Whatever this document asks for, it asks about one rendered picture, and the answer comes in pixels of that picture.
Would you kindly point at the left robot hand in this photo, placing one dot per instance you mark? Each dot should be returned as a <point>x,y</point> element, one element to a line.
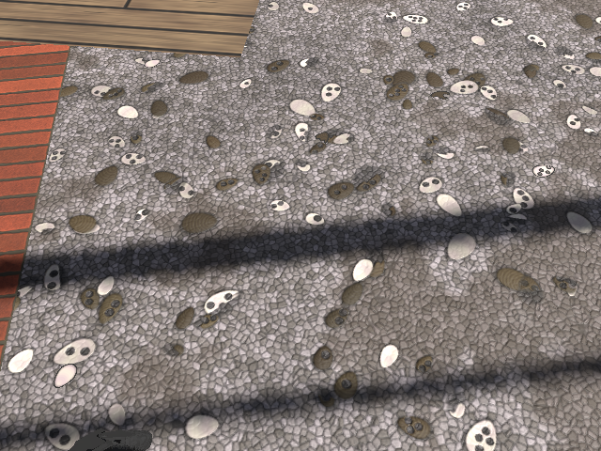
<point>119,440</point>

